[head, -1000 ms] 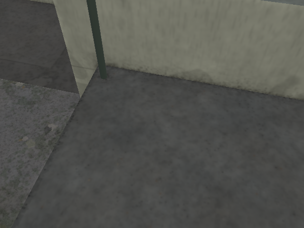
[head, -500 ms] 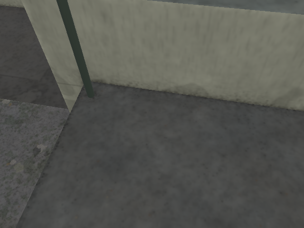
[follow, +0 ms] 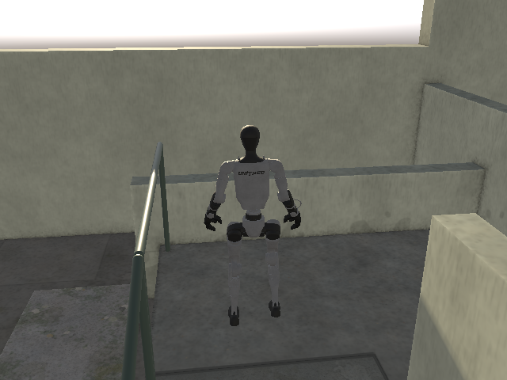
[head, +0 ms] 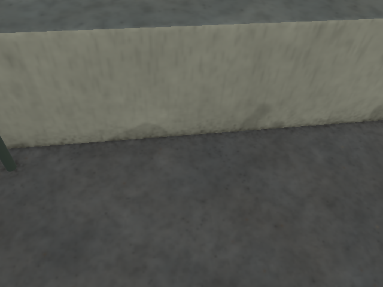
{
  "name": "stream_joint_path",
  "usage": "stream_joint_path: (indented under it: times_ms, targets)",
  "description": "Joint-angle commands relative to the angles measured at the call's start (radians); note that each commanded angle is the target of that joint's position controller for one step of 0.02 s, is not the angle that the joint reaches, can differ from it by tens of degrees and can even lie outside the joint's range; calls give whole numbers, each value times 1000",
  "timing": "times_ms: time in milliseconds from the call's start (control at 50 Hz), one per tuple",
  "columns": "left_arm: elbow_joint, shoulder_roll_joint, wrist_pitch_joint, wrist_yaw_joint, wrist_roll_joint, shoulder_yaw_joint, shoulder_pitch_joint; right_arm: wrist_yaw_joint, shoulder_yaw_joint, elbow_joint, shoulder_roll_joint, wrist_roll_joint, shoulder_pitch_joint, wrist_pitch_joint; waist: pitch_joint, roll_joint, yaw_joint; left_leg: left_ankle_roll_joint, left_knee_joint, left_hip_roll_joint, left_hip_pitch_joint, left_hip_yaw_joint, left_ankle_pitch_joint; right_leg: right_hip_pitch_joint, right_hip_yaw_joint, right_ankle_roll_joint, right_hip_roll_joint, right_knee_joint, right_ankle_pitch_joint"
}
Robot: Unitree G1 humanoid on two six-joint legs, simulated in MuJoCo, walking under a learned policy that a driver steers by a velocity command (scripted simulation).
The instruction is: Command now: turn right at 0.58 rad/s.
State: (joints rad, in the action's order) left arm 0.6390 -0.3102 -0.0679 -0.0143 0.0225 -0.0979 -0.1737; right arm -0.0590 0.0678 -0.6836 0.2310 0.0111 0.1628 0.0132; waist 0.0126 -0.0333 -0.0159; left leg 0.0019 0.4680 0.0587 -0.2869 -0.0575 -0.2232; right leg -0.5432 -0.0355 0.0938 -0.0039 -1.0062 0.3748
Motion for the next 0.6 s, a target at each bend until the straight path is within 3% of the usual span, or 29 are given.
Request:
stream_joint_path:
  times_ms: [20,80,100,120,140,160,180,200,220,240,300,320,400,440,500,540,560,580,600]
  targets:
    - [-114,-39,13,12,1,3,78,-2,59,51,212,-8,-5,-10,-101,239,-32,-207,-116,232,149,138,322,31,69,-16,-12,166,27]
    - [-112,-59,12,26,1,-7,34,3,65,38,230,-27,-12,-18,-103,245,-6,-179,-66,252,149,125,319,140,99,-69,-1,365,-56]
    - [-96,-56,14,29,0,-11,-6,3,64,33,224,-36,-19,-18,-109,231,18,-149,-20,238,128,97,303,217,121,-97,21,484,-144]
    - [-79,-73,16,25,-3,-21,-50,6,58,13,196,-35,25,-20,-116,186,27,-96,58,209,69,52,246,329,103,-127,41,579,-234]
    - [-81,-151,19,13,-2,-45,-88,13,47,14,147,-7,54,-22,-133,-15,15,-2,281,130,-118,-54,26,506,-109,-184,-99,617,-512]
    - [-111,-265,23,4,-19,-63,-77,14,25,81,101,35,3,-30,-120,-333,5,84,539,-22,-436,-71,-445,583,-471,-382,-359,615,-807]
    - [-109,-207,42,11,-55,-50,-121,7,43,95,156,20,-97,-41,-208,-209,102,78,706,-33,-447,95,-463,548,-499,-470,-383,652,-702]
    - [-97,-183,54,14,-59,-36,-80,7,48,92,171,-2,-112,-35,-153,-138,73,65,750,-18,-475,115,-376,520,-404,-423,-320,647,-621]
    - [-99,-161,58,9,-37,-33,-20,1,52,71,162,0,-92,-29,-124,-87,42,59,733,-6,-480,126,-286,486,-341,-361,-258,638,-551]
    - [-107,-136,55,3,-16,-22,23,-7,55,61,169,9,-80,-23,-112,-77,26,61,712,0,-474,135,-225,459,-314,-325,-227,637,-532]
    - [-111,-108,51,-7,-21,-8,52,-6,55,46,150,7,-29,-21,-140,-99,0,71,704,-35,-373,118,-130,382,-264,-314,-167,631,-566]
    - [-110,-110,54,-11,-25,-10,50,-2,54,48,147,0,-28,-20,-136,-96,2,74,658,-40,-370,116,-115,379,-268,-314,-163,629,-544]
    - [-111,-129,48,-15,-22,-18,42,10,36,66,114,3,-74,-21,-124,-108,36,80,435,-57,-316,125,-105,359,-332,-320,-146,614,-395]
    - [-114,-152,41,-11,-24,-25,41,20,38,78,123,-1,-83,-30,-117,-112,42,73,370,-72,-264,130,-133,327,-392,-329,-151,616,-309]
    - [-119,-152,39,-6,-10,-25,41,38,41,85,129,-18,-80,-41,-112,-131,39,60,256,-101,-186,136,-146,315,-462,-325,-144,594,-346]
    - [-125,-155,39,-9,-2,-28,70,42,47,80,134,-27,-45,-48,-118,-128,2,47,120,-112,-93,131,-92,302,-484,-297,-120,563,-371]
    - [-130,-144,36,-11,5,-25,80,46,49,66,135,-26,0,-52,-139,-112,-24,30,-7,-107,21,118,-6,260,-471,-268,-86,548,-251]
    - [-134,-105,38,-12,2,-14,63,43,61,58,169,-19,45,-51,-161,-50,-31,-14,-49,-10,179,182,16,140,-427,-221,-38,485,-25]
    - [-133,-35,42,-7,-2,5,25,35,73,58,229,-2,99,-41,-172,159,-19,-115,-114,192,324,394,-103,-68,-240,-154,92,238,261]
